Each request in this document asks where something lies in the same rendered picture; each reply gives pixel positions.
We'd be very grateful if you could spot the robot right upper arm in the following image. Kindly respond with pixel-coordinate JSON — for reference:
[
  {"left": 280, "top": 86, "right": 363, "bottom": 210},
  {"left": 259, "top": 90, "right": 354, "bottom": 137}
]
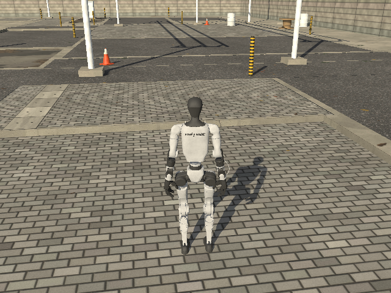
[{"left": 208, "top": 123, "right": 222, "bottom": 158}]

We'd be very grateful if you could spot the right robot forearm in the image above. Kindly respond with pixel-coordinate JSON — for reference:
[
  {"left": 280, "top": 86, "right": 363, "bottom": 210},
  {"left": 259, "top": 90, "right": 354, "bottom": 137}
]
[{"left": 215, "top": 149, "right": 226, "bottom": 180}]

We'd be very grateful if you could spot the right robot hand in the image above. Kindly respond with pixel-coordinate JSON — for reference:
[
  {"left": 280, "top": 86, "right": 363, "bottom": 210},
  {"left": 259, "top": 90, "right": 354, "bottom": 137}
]
[{"left": 213, "top": 179, "right": 227, "bottom": 197}]

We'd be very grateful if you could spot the robot left upper arm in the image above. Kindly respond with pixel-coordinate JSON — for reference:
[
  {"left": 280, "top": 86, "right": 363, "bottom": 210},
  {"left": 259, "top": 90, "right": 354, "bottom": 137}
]
[{"left": 169, "top": 124, "right": 182, "bottom": 158}]

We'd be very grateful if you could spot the left robot hand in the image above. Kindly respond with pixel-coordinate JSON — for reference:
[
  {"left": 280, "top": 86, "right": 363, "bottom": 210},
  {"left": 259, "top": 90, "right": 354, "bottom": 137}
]
[{"left": 164, "top": 179, "right": 178, "bottom": 197}]

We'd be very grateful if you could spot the left robot forearm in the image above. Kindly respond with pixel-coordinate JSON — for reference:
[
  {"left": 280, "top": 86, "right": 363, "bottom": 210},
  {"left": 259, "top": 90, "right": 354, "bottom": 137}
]
[{"left": 165, "top": 149, "right": 175, "bottom": 181}]

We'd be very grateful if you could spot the robot left thigh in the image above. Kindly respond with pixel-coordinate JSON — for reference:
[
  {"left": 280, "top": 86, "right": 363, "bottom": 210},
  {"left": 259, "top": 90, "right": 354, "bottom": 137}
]
[{"left": 175, "top": 171, "right": 189, "bottom": 216}]

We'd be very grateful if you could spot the right robot shin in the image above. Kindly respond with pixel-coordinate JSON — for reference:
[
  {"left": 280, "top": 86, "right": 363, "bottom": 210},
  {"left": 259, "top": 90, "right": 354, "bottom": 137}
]
[{"left": 205, "top": 204, "right": 214, "bottom": 244}]

